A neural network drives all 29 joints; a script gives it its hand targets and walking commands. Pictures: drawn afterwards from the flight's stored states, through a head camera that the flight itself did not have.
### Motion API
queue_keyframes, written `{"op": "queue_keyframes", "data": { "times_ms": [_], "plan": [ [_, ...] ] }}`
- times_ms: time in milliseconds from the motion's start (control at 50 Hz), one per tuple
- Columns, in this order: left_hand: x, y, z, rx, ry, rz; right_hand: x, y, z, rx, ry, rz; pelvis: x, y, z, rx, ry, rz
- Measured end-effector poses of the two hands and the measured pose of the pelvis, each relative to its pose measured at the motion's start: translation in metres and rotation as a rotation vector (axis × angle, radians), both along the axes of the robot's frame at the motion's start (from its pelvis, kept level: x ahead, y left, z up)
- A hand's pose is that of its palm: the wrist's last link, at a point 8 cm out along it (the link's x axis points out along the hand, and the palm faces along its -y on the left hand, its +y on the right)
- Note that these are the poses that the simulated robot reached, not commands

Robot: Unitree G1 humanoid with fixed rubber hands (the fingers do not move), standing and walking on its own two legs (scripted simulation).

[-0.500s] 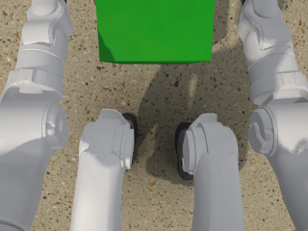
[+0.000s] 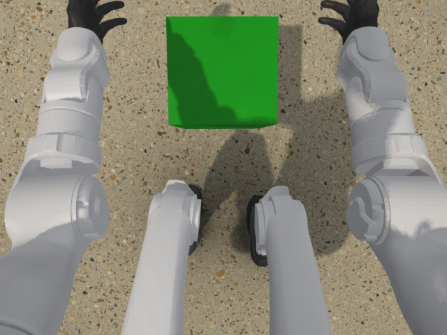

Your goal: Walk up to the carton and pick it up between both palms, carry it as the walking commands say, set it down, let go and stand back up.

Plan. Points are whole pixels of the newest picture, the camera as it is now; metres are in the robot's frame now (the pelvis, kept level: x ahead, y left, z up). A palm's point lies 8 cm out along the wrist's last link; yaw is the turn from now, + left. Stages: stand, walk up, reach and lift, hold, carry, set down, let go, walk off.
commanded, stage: set down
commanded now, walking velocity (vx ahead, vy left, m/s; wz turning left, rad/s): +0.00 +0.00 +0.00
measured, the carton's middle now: (221, 84) +0.51 +0.03 -0.37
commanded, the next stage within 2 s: let go in 0.62 s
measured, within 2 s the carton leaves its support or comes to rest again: neither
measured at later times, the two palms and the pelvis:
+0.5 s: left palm out of the picture +0.52 +0.22 +0.05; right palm out of the picture +0.54 -0.17 +0.04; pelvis +0.03 +0.00 +0.14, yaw +0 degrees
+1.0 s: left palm out of the picture +0.44 +0.23 +0.10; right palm out of the picture +0.46 -0.19 +0.09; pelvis +0.07 +0.00 +0.21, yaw +0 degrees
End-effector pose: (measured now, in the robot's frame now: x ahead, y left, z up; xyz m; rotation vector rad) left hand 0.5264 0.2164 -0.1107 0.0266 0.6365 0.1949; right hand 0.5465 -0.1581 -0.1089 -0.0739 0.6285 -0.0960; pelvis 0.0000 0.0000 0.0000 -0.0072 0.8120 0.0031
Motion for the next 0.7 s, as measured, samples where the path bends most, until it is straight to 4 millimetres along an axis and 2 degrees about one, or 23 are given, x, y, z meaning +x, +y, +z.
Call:
{"op": "queue_keyframes", "data": {
  "times_ms": [520, 620, 700],
  "plan": [
    [-0.004, 0.007, 0.161, -0.008, -0.011, -0.022, -0.006, -0.008, 0.159, 0.010, -0.003, 0.015, 0.026, 0.003, 0.149, -0.002, -0.023, 0.002],
    [-0.003, 0.005, 0.181, 0.000, -0.003, -0.032, -0.006, -0.008, 0.177, 0.006, 0.007, 0.024, 0.032, 0.004, 0.169, -0.002, -0.035, -0.001],
    [-0.005, 0.002, 0.182, 0.005, 0.011, -0.037, -0.007, -0.007, 0.179, -0.003, 0.021, 0.032, 0.036, 0.004, 0.177, -0.003, -0.037, -0.001]
  ]
}}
